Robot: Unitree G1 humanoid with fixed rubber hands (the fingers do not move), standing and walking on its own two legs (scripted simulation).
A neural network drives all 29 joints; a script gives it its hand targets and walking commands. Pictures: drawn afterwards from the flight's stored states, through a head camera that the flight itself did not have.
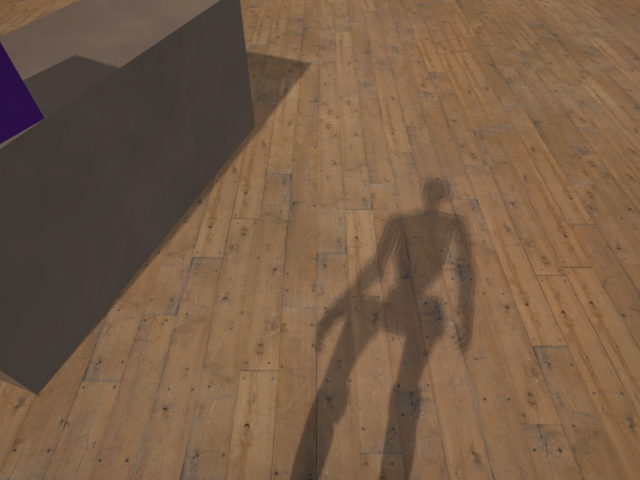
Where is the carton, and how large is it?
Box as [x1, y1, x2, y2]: [0, 42, 43, 143]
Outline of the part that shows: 0,42 0,143 43,118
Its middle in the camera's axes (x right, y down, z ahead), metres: -0.86 -0.32 +0.84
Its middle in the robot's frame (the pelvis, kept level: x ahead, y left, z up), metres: +0.86 +0.86 +0.03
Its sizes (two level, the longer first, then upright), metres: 0.315 0.196 0.239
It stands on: a pedestal, 0.68 m high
